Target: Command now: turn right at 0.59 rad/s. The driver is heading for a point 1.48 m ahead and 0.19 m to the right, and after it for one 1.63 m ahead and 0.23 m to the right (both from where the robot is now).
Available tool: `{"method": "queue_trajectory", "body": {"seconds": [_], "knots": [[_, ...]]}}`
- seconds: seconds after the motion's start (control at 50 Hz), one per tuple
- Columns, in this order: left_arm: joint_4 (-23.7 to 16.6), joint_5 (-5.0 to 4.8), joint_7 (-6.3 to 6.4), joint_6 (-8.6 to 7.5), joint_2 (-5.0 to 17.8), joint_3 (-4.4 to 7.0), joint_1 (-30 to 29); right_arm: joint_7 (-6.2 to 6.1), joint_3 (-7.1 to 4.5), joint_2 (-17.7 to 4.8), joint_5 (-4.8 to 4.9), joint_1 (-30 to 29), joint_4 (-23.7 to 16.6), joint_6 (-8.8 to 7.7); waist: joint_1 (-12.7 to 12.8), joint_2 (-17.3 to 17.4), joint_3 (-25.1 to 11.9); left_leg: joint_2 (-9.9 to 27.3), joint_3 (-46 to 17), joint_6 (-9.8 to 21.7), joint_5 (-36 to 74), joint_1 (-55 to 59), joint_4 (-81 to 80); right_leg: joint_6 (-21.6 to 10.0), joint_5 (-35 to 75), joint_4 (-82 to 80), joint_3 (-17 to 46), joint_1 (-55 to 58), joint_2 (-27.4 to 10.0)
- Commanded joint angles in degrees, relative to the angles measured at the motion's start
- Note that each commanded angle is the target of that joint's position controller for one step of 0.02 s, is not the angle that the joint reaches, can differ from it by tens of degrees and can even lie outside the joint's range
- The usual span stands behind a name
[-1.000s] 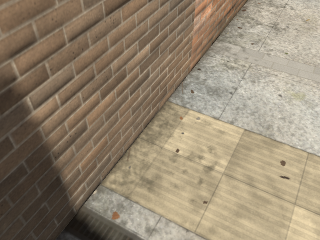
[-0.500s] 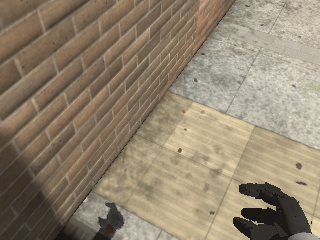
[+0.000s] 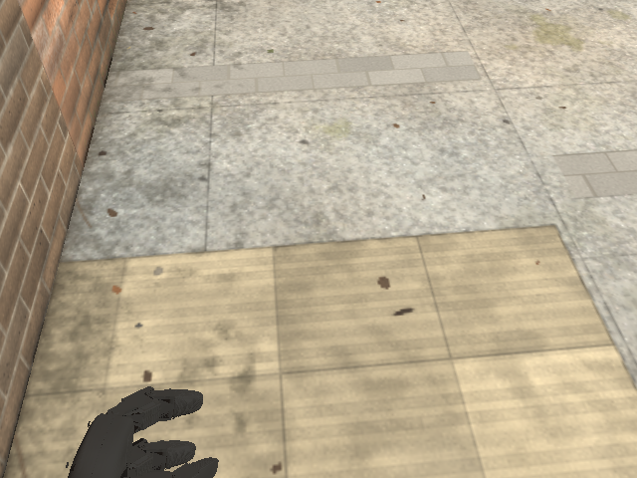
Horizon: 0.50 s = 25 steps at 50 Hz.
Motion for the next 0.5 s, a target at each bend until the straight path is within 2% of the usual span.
{"method": "queue_trajectory", "body": {"seconds": [0.02,0.04,0.06,0.08,0.1,0.12,0.14,0.16,0.18,0.2,0.24,0.26,0.3,0.36,0.4,0.44,0.46,0.48,0.5], "knots": [[-1.5,0.22,0.14,-2.75,7.0,2.87,5.0,0.58,-2.88,-9.8,-1.04,6.1,-1.8,0.69,2.8,1.1,3.0,9.5,-6.2,6.0,0.9,-8.6,-1.8,-1.8,-7.6,-14.4,-2.4,19.2,2.5],[-0.7,0.54,0.91,-4.19,8.1,3.11,9.9,1.01,-2.48,-7.2,-2.05,8.5,-1.7,0.77,4.2,-6.9,0.0,6.3,-2.2,3.0,-4.6,-14.5,11.5,-2.6,-0.2,-16.7,6.0,27.4,-3.2],[-2.6,0.35,1.07,-4.19,16.6,4.39,14.9,1.47,-1.17,-2.6,-1.49,5.6,-8.7,0.59,4.7,-21.8,-4.9,-2.0,0.4,-0.9,-23.1,-33.7,31.9,-12.0,28.7,-17.5,34.5,38.7,-23.0],[0.0,-1.52,2.11,-3.33,16.4,5.23,23.9,2.07,-1.87,-6.4,-2.26,-8.4,-12.3,0.52,13.1,-12.0,-8.1,-5.7,-11.4,-0.7,-19.6,-39.6,35.5,-18.6,34.6,-22.4,40.7,39.5,-21.3],[1.1,-0.48,3.17,-2.99,16.6,4.94,22.0,2.03,-1.65,-5.4,-0.69,-11.2,-13.5,0.58,10.6,-11.8,-5.3,-5.0,-14.2,-0.4,-15.2,-41.5,37.8,-18.9,31.0,-22.8,37.1,37.2,-19.7],[0.8,0.08,4.22,-2.40,14.2,4.36,17.4,1.48,-1.27,-4.3,-0.40,-11.2,-12.6,0.44,7.9,-11.5,-3.1,-4.3,-14.3,-0.4,-9.8,-41.0,38.3,-17.2,25.7,-22.5,31.5,32.6,-16.8],[0.4,0.17,4.89,-2.01,12.0,3.66,13.9,0.79,-1.08,-3.9,-0.58,-10.1,-11.6,0.82,5.6,-11.4,-1.6,-4.1,-13.9,-0.8,-6.0,-39.2,38.8,-15.5,24.0,-22.1,27.0,27.4,-13.8],[0.0,0.21,5.03,-1.85,10.0,3.08,11.5,0.37,-1.03,-3.8,-1.35,-8.0,-10.3,1.67,3.9,-10.6,-1.4,-4.5,-13.1,-1.1,-2.9,-34.9,39.4,-14.6,24.6,-22.2,23.1,21.3,-11.2],[0.3,0.32,4.79,-1.75,9.7,2.85,10.7,0.31,-0.97,-3.7,-1.63,-7.2,-9.7,2.48,2.7,-8.2,-3.0,-5.1,-12.9,-1.1,-0.2,-30.1,39.8,-13.8,25.1,-22.5,20.8,16.7,-9.2],[0.7,0.51,4.55,-1.71,10.0,3.10,10.5,0.42,-0.83,-3.5,-1.65,-7.3,-9.8,2.83,2.1,-6.3,-3.8,-5.8,-12.5,-1.0,1.4,-28.2,39.6,-13.5,24.9,-22.4,19.8,14.5,-8.1],[1.8,0.22,4.21,-1.71,11.2,3.74,12.5,0.78,-0.40,-2.6,-1.40,-8.6,-10.5,3.04,2.0,-4.2,-5.5,-6.2,-12.9,-1.2,4.0,-25.6,36.6,-13.1,21.7,-22.6,19.8,12.1,-7.4],[2.1,0.24,4.12,-1.60,11.5,4.01,13.5,0.74,-0.23,-2.4,-1.13,-10.3,-11.1,3.23,2.7,-4.2,-5.3,-6.4,-13.0,-1.1,5.2,-25.5,35.3,-13.3,19.5,-22.8,20.7,11.7,-7.1],[2.4,0.14,4.30,-1.29,11.5,4.29,15.2,0.62,0.36,-1.7,-0.94,-14.0,-12.5,3.14,4.3,-5.1,-4.8,-6.4,-14.0,-1.2,8.2,-25.5,29.7,-12.8,7.6,-23.8,22.5,12.1,-6.2],[2.8,0.10,4.15,-0.92,11.4,4.50,17.7,0.85,0.78,-1.4,-0.24,-18.3,-13.5,2.82,6.9,-6.5,-3.6,-6.4,-14.6,-0.7,9.0,-22.9,21.4,-12.9,-3.1,-25.3,25.4,12.8,-6.7],[3.4,0.49,3.58,-0.65,11.8,4.52,19.1,1.31,0.80,-1.4,0.67,-19.4,-13.9,2.36,7.9,-8.2,-2.4,-7.2,-13.9,0.2,5.4,-17.3,15.4,-13.0,-4.5,-26.0,26.5,11.3,-6.9],[3.6,0.94,3.33,-0.91,12.1,4.53,19.0,1.14,0.47,-2.0,1.66,-16.4,-12.7,1.71,6.6,-9.1,-1.5,-8.0,-12.9,1.3,2.1,-8.3,9.7,-12.4,1.8,-25.1,27.6,8.2,-7.1],[3.6,0.86,3.37,-1.00,11.7,4.32,18.5,0.99,0.48,-1.5,1.78,-13.7,-11.7,1.40,5.0,-8.4,-1.5,-8.1,-12.2,2.0,3.9,-2.4,2.8,-11.0,2.9,-23.9,27.6,6.9,-6.1],[4.1,0.77,3.58,-1.26,10.1,3.86,19.5,0.74,0.58,-1.0,1.16,-10.8,-10.6,0.83,3.5,-6.3,-1.6,-7.6,-12.1,2.5,6.2,4.6,-5.6,-8.8,-4.6,-22.5,27.1,4.1,-3.9],[4.8,1.11,3.70,-1.69,6.9,3.04,21.7,0.33,0.61,-1.8,0.34,-8.4,-9.8,-0.24,3.4,-1.5,-2.5,-2.5,-17.0,2.6,3.9,11.9,-9.6,-6.0,-15.4,-17.0,24.0,-0.4,0.0]]}}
